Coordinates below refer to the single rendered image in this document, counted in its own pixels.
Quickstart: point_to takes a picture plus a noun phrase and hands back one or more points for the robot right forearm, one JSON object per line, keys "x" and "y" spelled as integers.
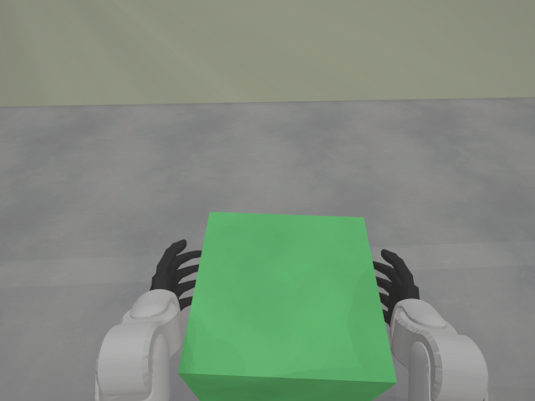
{"x": 442, "y": 365}

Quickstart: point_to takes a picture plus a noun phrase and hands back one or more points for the right robot hand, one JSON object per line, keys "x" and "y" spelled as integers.
{"x": 401, "y": 286}

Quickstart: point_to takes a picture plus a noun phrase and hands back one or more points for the left robot hand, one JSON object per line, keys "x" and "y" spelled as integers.
{"x": 167, "y": 276}

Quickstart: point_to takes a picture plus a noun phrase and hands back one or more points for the carton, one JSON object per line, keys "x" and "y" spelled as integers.
{"x": 286, "y": 308}

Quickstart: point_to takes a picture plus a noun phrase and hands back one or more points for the robot left forearm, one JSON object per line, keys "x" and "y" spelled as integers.
{"x": 133, "y": 361}

